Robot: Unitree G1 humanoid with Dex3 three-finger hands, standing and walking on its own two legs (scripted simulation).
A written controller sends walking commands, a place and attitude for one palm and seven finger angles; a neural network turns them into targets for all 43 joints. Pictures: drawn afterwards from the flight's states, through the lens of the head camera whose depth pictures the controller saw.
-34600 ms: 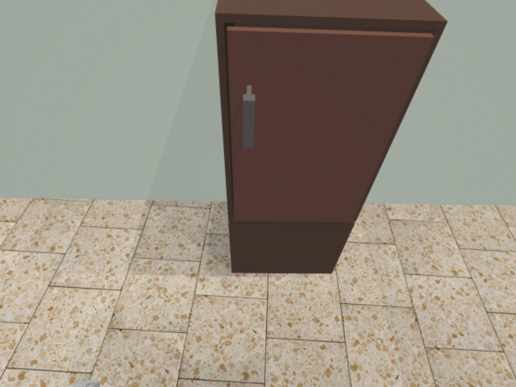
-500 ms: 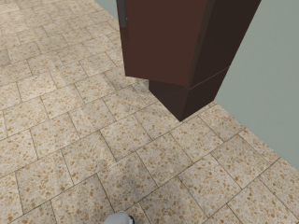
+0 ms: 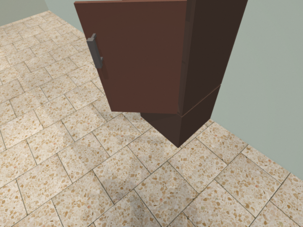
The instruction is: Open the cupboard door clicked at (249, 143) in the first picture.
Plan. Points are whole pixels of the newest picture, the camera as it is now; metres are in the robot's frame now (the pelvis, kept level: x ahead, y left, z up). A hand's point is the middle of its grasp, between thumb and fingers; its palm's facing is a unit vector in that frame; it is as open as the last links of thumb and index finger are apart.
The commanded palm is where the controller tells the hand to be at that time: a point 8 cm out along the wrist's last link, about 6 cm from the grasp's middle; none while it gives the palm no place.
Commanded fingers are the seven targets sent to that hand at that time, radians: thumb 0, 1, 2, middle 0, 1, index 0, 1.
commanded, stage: take the last steps up to it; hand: left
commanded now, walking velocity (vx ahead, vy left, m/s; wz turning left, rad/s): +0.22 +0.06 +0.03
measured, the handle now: (96, 50) +0.73 +0.27 +0.07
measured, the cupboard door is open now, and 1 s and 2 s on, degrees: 42 42 42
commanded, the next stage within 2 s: come to a stop and stand still in 0.16 s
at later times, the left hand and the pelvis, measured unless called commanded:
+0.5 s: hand out of the picture +0.12 +0.23 -0.19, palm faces +0.06 -0.99 -0.15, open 7.3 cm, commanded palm none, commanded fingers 0.00 0.90 0.90 -0.20 -0.30 -0.20 -0.30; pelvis +0.14 +0.06 +0.00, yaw -2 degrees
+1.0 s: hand (104, 212) +0.19 +0.18 -0.18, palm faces +0.00 -0.98 -0.20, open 7.2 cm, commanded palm none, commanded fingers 0.00 0.90 0.90 -0.20 -0.30 -0.20 -0.30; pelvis +0.13 +0.00 +0.00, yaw -1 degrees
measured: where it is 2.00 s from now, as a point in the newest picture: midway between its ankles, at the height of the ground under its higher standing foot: outside the picture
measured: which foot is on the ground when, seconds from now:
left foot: up 0.00-0.30, down 0.32-1.00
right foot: down 0.00-0.32, up 0.34-0.76, down 0.78-1.00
